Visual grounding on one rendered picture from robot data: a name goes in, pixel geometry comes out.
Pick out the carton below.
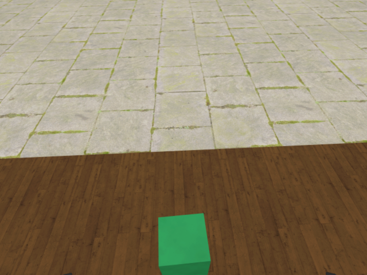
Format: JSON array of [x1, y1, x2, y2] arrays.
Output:
[[158, 213, 211, 275]]

